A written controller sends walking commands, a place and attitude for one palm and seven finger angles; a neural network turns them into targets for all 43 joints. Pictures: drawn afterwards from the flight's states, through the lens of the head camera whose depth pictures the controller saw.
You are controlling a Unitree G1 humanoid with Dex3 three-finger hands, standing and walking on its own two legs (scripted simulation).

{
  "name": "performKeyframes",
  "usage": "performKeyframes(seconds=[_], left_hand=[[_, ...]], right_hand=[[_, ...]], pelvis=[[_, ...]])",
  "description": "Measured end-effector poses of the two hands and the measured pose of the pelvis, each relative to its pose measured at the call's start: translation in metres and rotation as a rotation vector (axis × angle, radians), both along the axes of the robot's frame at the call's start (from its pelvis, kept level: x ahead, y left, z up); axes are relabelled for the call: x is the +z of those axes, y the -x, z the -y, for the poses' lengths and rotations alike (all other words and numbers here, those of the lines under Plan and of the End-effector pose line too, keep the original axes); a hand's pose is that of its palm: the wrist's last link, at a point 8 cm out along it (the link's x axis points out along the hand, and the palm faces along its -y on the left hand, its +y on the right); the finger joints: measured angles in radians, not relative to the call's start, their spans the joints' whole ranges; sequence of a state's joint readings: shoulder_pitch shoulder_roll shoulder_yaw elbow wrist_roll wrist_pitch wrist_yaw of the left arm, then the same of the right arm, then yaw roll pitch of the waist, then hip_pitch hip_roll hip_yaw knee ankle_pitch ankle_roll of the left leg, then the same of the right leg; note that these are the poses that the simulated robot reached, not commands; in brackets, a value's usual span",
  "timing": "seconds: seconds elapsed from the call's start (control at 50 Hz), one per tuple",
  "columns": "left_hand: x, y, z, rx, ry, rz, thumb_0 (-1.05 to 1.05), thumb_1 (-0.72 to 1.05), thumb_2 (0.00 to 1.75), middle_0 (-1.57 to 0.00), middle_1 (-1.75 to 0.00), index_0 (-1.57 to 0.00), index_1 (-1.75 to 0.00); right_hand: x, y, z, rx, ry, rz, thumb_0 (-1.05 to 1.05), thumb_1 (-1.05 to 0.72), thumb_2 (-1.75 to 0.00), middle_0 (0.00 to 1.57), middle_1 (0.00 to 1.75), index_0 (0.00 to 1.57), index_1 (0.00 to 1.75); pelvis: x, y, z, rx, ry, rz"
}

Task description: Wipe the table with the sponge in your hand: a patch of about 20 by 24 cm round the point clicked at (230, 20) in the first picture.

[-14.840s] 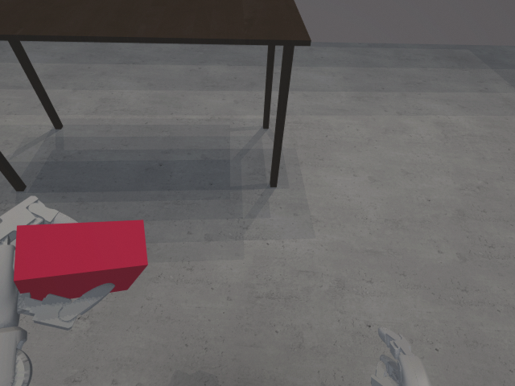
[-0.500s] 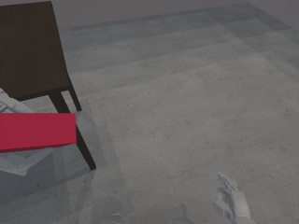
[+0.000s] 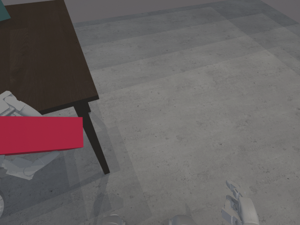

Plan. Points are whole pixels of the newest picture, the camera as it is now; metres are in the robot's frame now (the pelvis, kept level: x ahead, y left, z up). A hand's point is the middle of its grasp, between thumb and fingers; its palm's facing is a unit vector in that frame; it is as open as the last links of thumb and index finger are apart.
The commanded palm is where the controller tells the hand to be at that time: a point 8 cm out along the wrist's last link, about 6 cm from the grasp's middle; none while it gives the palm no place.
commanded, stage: shuffle to correct the standing spot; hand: left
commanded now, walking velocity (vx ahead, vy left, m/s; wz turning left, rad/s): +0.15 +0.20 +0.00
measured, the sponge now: (51, 136) +0.25 +0.21 +0.16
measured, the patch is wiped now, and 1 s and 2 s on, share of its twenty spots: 0.00 0.00 0.00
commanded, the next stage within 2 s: come to a stop and stand still in 1.70 s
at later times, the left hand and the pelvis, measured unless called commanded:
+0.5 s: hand out of the picture +0.25 +0.30 +0.18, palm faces +0.37 -0.83 -0.41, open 9.6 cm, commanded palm +0.19 +0.35 +0.20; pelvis +0.03 +0.06 +0.02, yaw +1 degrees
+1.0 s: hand out of the picture +0.25 +0.39 +0.20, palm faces +0.46 -0.78 -0.43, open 9.6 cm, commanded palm +0.21 +0.43 +0.20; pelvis +0.05 +0.14 +0.01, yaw +0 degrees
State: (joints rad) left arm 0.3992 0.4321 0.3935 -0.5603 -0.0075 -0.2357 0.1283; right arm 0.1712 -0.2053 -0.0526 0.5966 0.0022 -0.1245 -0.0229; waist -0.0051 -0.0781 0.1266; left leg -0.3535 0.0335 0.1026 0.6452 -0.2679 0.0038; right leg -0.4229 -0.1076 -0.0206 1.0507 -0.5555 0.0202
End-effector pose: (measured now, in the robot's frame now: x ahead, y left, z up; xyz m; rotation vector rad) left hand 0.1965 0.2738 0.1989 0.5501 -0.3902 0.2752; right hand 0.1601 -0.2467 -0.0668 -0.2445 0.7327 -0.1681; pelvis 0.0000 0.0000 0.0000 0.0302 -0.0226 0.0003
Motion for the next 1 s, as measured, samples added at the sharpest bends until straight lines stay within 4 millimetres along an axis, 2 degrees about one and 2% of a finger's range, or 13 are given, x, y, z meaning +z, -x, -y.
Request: performKeyframes(seconds=[0.08, 0.16, 0.26, 0.34, 0.44, 0.52, 0.58, 0.62, 0.68, 0.74, 0.84, 0.94, 1.0], left_hand=[[0.021, 0.001, -0.007, -0.012, -0.064, 0.009, 0.00, -0.45, 1.01, -0.81, -1.34, -0.79, -1.35], [0.034, 0.007, -0.011, 0.024, -0.109, -0.003, 0.00, -0.45, 1.01, -0.81, -1.34, -0.79, -1.35], [0.022, 0.009, -0.031, 0.128, -0.054, -0.074, 0.00, -0.45, 1.01, -0.81, -1.34, -0.79, -1.35], [0.001, 0.006, -0.051, 0.203, 0.049, -0.136, 0.00, -0.45, 1.01, -0.81, -1.34, -0.79, -1.35], [-0.014, -0.006, -0.057, 0.160, 0.115, -0.164, 0.00, -0.45, 1.01, -0.81, -1.34, -0.79, -1.35], [-0.003, -0.017, -0.066, 0.065, 0.085, -0.098, 0.00, -0.45, 1.01, -0.81, -1.34, -0.79, -1.35], [0.012, -0.024, -0.086, 0.005, 0.018, 0.002, 0.00, -0.45, 1.01, -0.81, -1.34, -0.79, -1.35], [0.019, -0.029, -0.102, -0.007, -0.029, 0.062, 0.00, -0.45, 1.01, -0.81, -1.34, -0.79, -1.35], [0.021, -0.034, -0.126, 0.024, -0.043, 0.063, 0.00, -0.45, 1.01, -0.81, -1.34, -0.79, -1.34], [0.020, -0.032, -0.138, 0.060, -0.013, 0.029, 0.00, -0.45, 1.01, -0.81, -1.34, -0.79, -1.34], [0.017, -0.021, -0.138, 0.074, 0.033, -0.019, 0.00, -0.45, 1.01, -0.81, -1.34, -0.79, -1.34], [0.018, -0.014, -0.144, 0.117, 0.004, -0.038, 0.00, -0.45, 1.01, -0.81, -1.34, -0.79, -1.34], [0.018, -0.015, -0.155, 0.152, 0.042, -0.027, 0.00, -0.45, 1.01, -0.81, -1.34, -0.79, -1.34]], right_hand=[[0.002, -0.005, -0.028, 0.001, -0.077, 0.038, 0.01, -0.91, -0.90, 0.20, 0.30, 0.20, 0.30], [-0.012, -0.009, -0.049, 0.028, -0.140, 0.037, 0.01, -0.91, -0.90, 0.20, 0.30, 0.20, 0.30], [-0.031, -0.008, -0.060, 0.067, -0.164, -0.058, 0.01, -0.91, -0.90, 0.21, 0.30, 0.20, 0.30], [-0.025, -0.007, -0.059, 0.080, -0.135, -0.113, 0.01, -0.91, -0.90, 0.21, 0.30, 0.20, 0.30], [-0.009, -0.016, -0.059, 0.076, -0.057, -0.113, 0.01, -0.91, -0.90, 0.21, 0.30, 0.20, 0.30], [0.006, -0.031, -0.067, 0.053, 0.008, -0.072, 0.01, -0.91, -0.90, 0.20, 0.30, 0.20, 0.30], [0.012, -0.046, -0.081, 0.030, 0.046, -0.008, 0.01, -0.91, -0.90, 0.20, 0.30, 0.20, 0.30], [0.012, -0.055, -0.095, 0.007, 0.037, 0.029, 0.01, -0.91, -0.90, 0.20, 0.30, 0.20, 0.30], [0.015, -0.061, -0.123, 0.011, -0.011, 0.058, 0.01, -0.91, -0.90, 0.20, 0.30, 0.20, 0.30], [0.014, -0.062, -0.149, 0.030, -0.072, 0.074, 0.01, -0.91, -0.90, 0.20, 0.30, 0.20, 0.30], [0.002, -0.056, -0.180, 0.077, -0.134, 0.052, 0.01, -0.91, -0.90, 0.21, 0.30, 0.20, 0.30], [-0.018, -0.050, -0.191, 0.117, -0.150, -0.008, 0.01, -0.91, -0.90, 0.21, 0.30, 0.21, 0.30], [-0.017, -0.045, -0.188, 0.124, -0.137, -0.058, 0.01, -0.91, -0.90, 0.21, 0.30, 0.21, 0.30]], pelvis=[[0.005, -0.006, -0.009, -0.008, 0.006, -0.023], [0.003, -0.014, -0.016, -0.015, -0.008, -0.038], [0.007, -0.023, -0.025, -0.001, -0.009, -0.021], [0.017, -0.028, -0.033, 0.000, -0.031, -0.013], [0.022, -0.030, -0.049, 0.019, -0.032, -0.008], [0.019, -0.036, -0.071, 0.008, -0.021, -0.010], [0.007, -0.045, -0.094, -0.001, 0.015, -0.015], [0.002, -0.046, -0.105, 0.004, 0.006, -0.012], [0.004, -0.047, -0.115, 0.001, 0.010, -0.014], [0.008, -0.050, -0.125, -0.003, 0.016, -0.022], [0.010, -0.052, -0.136, 0.002, 0.008, -0.026], [0.006, -0.052, -0.141, 0.010, 0.014, -0.010], [0.012, -0.054, -0.145, 0.008, -0.006, -0.007]])
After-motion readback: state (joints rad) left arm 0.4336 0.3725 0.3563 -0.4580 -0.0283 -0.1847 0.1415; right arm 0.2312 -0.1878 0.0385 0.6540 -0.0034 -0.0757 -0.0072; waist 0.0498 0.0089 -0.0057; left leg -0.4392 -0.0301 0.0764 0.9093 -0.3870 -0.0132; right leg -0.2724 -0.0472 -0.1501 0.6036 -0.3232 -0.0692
